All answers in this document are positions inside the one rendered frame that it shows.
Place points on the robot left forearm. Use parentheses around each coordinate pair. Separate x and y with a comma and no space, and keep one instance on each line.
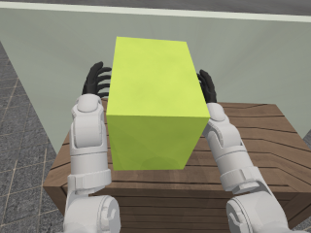
(88,149)

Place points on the robot right forearm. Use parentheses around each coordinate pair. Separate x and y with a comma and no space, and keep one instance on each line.
(238,174)

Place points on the left robot hand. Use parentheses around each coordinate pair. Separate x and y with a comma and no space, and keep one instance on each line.
(92,85)

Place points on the left robot upper arm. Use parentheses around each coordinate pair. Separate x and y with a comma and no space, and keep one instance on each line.
(93,214)

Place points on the right robot upper arm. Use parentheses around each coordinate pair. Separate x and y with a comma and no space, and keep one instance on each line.
(256,212)

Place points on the pedestal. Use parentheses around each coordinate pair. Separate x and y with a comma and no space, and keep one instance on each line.
(193,200)

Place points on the right robot hand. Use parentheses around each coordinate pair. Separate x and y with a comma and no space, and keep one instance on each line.
(207,87)

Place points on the carton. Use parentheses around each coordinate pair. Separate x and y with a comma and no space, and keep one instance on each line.
(156,109)

